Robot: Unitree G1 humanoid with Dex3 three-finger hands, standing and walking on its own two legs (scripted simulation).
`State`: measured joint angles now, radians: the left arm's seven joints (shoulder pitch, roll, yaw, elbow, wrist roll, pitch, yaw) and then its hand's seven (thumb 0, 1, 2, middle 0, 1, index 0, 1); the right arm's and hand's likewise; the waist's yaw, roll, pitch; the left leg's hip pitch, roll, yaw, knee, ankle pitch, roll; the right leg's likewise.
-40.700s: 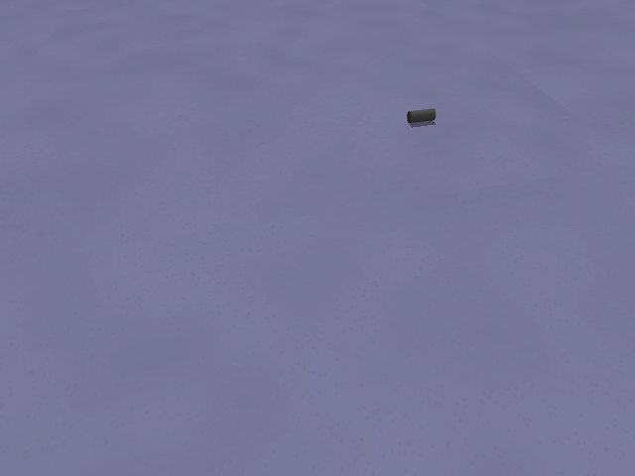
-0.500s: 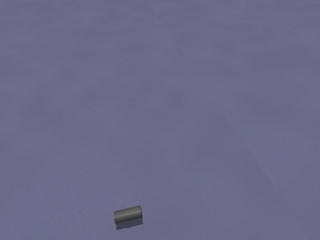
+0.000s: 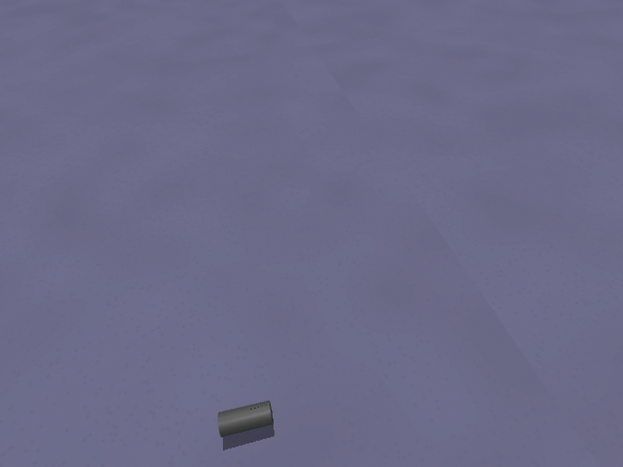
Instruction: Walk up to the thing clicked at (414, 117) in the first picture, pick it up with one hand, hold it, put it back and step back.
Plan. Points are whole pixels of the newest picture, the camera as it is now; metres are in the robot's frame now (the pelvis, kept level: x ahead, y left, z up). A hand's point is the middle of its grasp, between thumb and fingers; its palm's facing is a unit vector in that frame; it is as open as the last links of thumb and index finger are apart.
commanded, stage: stand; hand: left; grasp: from above
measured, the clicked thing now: (245, 418) +0.44 +0.25 -0.75
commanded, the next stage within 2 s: step back in 0.38 s
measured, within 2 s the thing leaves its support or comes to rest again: neither
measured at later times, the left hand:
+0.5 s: hand out of the picture +0.07 +0.27 -0.16, palm faces +0.03 -0.93 -0.36, open 7.4 cm
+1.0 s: hand out of the picture +0.03 +0.30 -0.18, palm faces -0.11 -0.92 -0.38, open 7.4 cm
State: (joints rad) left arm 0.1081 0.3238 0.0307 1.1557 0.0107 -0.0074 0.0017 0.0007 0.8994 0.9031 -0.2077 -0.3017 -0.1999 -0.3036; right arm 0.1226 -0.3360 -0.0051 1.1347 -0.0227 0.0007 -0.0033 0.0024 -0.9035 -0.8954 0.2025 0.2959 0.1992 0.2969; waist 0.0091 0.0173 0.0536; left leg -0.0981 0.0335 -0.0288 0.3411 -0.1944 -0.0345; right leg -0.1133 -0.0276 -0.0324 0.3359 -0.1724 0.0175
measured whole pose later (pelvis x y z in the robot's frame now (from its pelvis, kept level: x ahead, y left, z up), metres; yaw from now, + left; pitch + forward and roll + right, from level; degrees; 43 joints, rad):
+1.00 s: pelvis -0.10 +0.04 -0.02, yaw -5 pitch -1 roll +0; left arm 0.11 0.38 0.07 0.89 0.01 0.06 0.02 0.00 0.90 0.90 -0.21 -0.30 -0.20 -0.30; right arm 0.12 -0.35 -0.04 0.86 -0.03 0.03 -0.02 0.00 -0.90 -0.90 0.21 0.30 0.20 0.30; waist -0.01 -0.02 0.21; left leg -0.34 0.01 0.07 0.62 -0.27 0.05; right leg -0.35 0.06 0.11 0.93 -0.50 0.02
